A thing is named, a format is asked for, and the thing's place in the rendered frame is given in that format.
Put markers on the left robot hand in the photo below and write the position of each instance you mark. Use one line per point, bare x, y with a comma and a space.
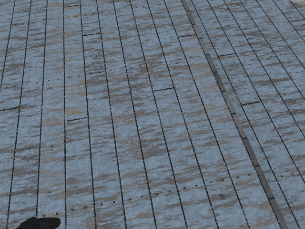
42, 223

